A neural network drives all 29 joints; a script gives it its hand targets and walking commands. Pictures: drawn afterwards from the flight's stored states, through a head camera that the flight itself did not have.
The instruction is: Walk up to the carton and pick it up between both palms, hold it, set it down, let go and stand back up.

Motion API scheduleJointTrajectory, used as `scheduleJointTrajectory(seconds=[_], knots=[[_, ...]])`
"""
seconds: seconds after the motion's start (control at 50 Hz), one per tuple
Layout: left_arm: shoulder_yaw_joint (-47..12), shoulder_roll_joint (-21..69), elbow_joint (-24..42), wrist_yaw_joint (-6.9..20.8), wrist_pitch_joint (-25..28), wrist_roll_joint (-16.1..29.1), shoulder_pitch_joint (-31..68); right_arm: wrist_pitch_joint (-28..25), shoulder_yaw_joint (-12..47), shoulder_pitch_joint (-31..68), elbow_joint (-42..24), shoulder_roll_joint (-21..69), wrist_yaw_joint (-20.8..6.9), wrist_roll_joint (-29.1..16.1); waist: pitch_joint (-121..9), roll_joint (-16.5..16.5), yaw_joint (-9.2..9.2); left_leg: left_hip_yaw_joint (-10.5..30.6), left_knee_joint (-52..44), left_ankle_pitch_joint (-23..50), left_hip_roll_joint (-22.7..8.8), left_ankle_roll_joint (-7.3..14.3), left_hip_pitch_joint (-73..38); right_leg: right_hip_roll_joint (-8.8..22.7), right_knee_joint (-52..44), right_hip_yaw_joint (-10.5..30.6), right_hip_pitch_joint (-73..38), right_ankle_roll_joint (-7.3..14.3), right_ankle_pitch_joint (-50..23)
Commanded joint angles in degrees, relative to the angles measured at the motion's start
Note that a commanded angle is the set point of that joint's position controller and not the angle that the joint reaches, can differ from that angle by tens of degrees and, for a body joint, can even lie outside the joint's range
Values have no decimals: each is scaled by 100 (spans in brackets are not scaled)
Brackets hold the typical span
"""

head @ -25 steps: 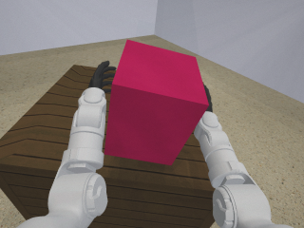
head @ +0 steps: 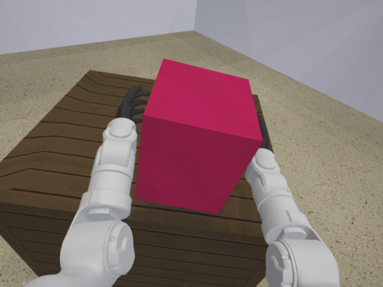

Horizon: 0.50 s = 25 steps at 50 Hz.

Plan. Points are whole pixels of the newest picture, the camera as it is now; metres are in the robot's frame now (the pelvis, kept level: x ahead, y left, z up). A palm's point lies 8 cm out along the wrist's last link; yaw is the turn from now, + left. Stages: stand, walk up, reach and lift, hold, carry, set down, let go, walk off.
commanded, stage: set down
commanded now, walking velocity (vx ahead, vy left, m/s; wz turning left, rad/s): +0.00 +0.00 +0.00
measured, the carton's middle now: (191, 139) +0.41 -0.03 +0.13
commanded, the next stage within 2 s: none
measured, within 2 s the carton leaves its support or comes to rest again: rests again in 1.54 s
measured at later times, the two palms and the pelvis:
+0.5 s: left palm (128, 131) +0.42 +0.11 +0.14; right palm (254, 155) +0.37 -0.17 +0.12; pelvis +0.01 +0.00 +0.00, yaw -1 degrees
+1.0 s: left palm (129, 142) +0.42 +0.11 +0.11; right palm (251, 163) +0.38 -0.17 +0.09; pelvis +0.01 +0.00 +0.00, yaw -2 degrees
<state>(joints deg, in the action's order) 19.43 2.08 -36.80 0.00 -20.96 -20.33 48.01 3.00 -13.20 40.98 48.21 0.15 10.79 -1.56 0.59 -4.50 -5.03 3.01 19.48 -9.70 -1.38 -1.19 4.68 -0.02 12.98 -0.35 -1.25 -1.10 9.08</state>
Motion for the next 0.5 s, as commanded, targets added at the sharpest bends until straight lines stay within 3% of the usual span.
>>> scheduleJointTrajectory(seconds=[0.0, 0.02, 0.04, 0.08, 0.1, 0.12, 0.18, 0.2, 0.22, 0.26, 0.28, 0.32, 0.34, 0.38, 0.4, 0.42, 0.44, 0.48], knots=[[-1857, 3418, -104, 961, 203, 477, 2618, -659, 1572, 4824, -1676, 2871, -703, 202, -2333, 420, -71, -615, -25, 1461, 293, -139, -990, -308, 38, -646, -291, -206, -1567], [-1886, 3439, 169, 919, 265, 484, 2734, -727, 1712, 4851, -1871, 2918, -707, 83, -2622, 590, 53, -652, 52, 1777, 323, -153, -1107, -337, 87, -639, -278, -181, -1739], [-1887, 3403, 84, 892, 312, 495, 2845, -724, 1574, 4868, -1699, 2846, -707, 89, -2556, 654, -65, -639, 68, 1780, 311, -196, -1121, -305, 77, -642, -144, -166, -1795], [-1870, 3438, 84, 895, 376, 532, 2567, -787, 1778, 4863, -1896, 2921, -712, 92, -2662, 532, 153, -661, 136, 2023, 306, -167, -1131, -354, 120, -605, -244, -169, -2023], [-1785, 3388, -161, 914, 402, 449, 2578, -713, 1645, 4543, -1602, 2904, -715, 178, -2445, 411, 2, -626, 53, 1877, 296, -165, -1042, -343, 76, -638, -253, -194, -1966], [-1737, 3341, -125, 945, 435, 408, 2630, -697, 1561, 4400, -1492, 2950, -724, 298, -2325, 360, -15, -662, 20, 1780, 318, -154, -981, -318, 110, -610, -220, -212, -1946], [-1774, 3349, -143, 955, 467, 454, 2568, -756, 1608, 4676, -1831, 2962, -719, 322, -2478, 356, 24, -688, -6, 1648, 319, -101, -958, -284, 134, -553, -292, -215, -1950], [-1644, 3248, -327, 968, 476, 423, 2654, -701, 1465, 4682, -1593, 2927, -726, 360, -2190, 380, 67, -746, -75, 1464, 311, -114, -800, -246, 105, -536, -201, -234, -1740], [-1805, 3373, -97, 940, 515, 536, 2719, -774, 1449, 4713, -1755, 2953, -742, 378, -2373, 415, 88, -704, -32, 1556, 282, -133, -856, -315, 158, -580, -186, -233, -1712], [-1882, 3433, -183, 932, 576, 518, 2788, -820, 1369, 4563, -1581, 3001, -747, 521, -2539, 462, -48, -698, 60, 1685, 267, -209, -1063, -323, 109, -591, -15, -222, -1688], [-1797, 3340, -376, 933, 588, 491, 2627, -812, 1417, 4539, -1535, 2972, -755, 492, -2366, 417, 51, -688, -13, 1689, 244, -195, -988, -321, 89, -616, -50, -217, -1793], [-1773, 3410, -266, 947, 641, 526, 2670, -790, 1292, 4338, -1423, 2963, -798, 529, -2404, 460, -53, -699, -29, 1719, 262, -217, -1023, -326, 81, -629, -131, -197, -1832], [-1722, 3327, -492, 936, 675, 565, 2633, -825, 1399, 4624, -1598, 2910, -799, 516, -2609, 426, 109, -724, -18, 1733, 270, -182, -930, -315, 117, -575, -116, -237, -1864], [-1677, 3352, -475, 902, 739, 547, 2605, -823, 1294, 4503, -1458, 2969, -804, 619, -2523, 386, 69, -788, 12, 1730, 274, -209, -943, -283, 80, -583, -81, -167, -1776], [-1709, 3423, -278, 868, 763, 439, 2596, -851, 1307, 4409, -1389, 3006, -843, 679, -2620, 552, 66, -755, 29, 1880, 252, -246, -1052, -312, 136, -593, -74, -165, -1946], [-1670, 3325, -454, 899, 779, 487, 2723, -844, 1222, 4416, -1257, 2990, -829, 700, -2467, 402, 2, -763, -4, 1805, 252, -208, -932, -273, 116, -576, -124, -195, -1987], [-1543, 3283, -657, 921, 750, 370, 2603, -874, 1166, 4363, -1318, 2972, -821, 760, -2459, 434, 135, -813, -59, 1633, 296, -181, -869, -255, 148, -584, -177, -248, -1963], [-1612, 3354, -471, 919, 794, 428, 2568, -890, 1205, 4343, -1280, 3077, -853, 686, -2492, 542, 156, -835, -61, 1792, 274, -182, -861, -271, 127, -583, -213, -186, -1872]])
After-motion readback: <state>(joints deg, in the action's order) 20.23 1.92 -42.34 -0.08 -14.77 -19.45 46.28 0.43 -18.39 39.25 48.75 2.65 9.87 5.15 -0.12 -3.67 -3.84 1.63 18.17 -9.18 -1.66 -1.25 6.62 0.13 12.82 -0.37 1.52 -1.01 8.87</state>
